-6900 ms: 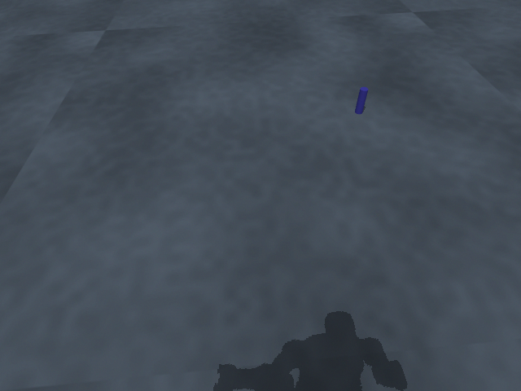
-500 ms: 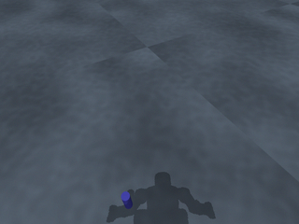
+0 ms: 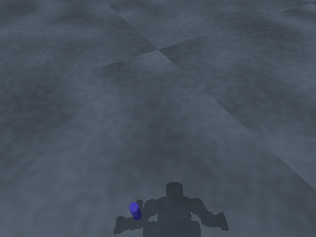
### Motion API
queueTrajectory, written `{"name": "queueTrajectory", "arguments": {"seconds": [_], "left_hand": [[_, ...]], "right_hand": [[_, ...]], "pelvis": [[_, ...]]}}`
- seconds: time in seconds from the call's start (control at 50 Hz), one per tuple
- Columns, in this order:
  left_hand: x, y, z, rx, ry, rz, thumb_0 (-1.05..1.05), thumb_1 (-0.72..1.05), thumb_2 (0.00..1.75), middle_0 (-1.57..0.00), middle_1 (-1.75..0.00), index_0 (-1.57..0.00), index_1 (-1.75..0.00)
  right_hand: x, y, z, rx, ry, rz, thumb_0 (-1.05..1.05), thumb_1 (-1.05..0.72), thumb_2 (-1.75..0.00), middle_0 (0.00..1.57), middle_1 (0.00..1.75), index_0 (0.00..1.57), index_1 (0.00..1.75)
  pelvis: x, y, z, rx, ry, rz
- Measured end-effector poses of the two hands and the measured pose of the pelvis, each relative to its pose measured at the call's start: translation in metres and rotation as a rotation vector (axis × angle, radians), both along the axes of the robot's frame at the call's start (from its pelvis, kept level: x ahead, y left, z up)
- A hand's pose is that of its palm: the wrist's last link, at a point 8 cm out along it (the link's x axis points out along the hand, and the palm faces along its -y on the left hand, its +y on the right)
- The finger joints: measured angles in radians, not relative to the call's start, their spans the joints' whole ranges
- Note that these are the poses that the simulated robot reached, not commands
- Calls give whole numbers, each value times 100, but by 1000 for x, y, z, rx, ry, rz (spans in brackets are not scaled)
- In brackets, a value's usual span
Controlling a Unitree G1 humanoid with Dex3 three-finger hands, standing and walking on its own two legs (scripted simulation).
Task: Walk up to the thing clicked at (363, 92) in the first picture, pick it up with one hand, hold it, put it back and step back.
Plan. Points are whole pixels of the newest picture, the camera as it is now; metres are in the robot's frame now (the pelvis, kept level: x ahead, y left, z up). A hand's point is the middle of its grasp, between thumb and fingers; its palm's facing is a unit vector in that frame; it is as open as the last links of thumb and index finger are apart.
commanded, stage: stand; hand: left
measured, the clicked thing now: (135, 211) +0.39 +0.18 -0.70
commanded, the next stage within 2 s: go down in 1.74 s
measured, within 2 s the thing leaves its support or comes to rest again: neither
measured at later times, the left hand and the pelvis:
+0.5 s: hand out of the picture +0.07 +0.25 -0.16, palm faces -0.02 -0.94 -0.34, open 7.4 cm; pelvis +0.00 +0.00 +0.00, yaw +0 degrees
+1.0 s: hand out of the picture +0.08 +0.25 -0.16, palm faces -0.01 -0.94 -0.34, open 7.4 cm; pelvis +0.01 +0.00 +0.00, yaw +0 degrees
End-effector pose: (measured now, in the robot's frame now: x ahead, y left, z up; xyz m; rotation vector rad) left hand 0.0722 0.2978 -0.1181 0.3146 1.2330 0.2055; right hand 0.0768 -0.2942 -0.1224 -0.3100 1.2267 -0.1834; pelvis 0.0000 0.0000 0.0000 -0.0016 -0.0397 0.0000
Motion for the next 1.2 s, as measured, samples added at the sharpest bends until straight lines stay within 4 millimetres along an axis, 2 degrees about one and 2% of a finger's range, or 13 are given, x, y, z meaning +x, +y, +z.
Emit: {"name": "queueTrajectory", "arguments": {"seconds": [0.34, 1.2], "left_hand": [[-11, -3, -4, -11, 21, 7, 0, 90, 90, -20, -30, -21, -30], [6, 0, -2, -4, 5, 7, 0, 90, 90, -20, -30, -21, -30]], "right_hand": [[-7, -4, 1, -11, 21, 0, 0, -91, -89, 21, 30, 21, 30], [14, -2, 2, -14, 5, 14, 0, -91, -89, 21, 30, 21, 30]], "pelvis": [[0, -1, 0, -2, 2, 4], [14, 0, 0, -1, 7, 8]]}}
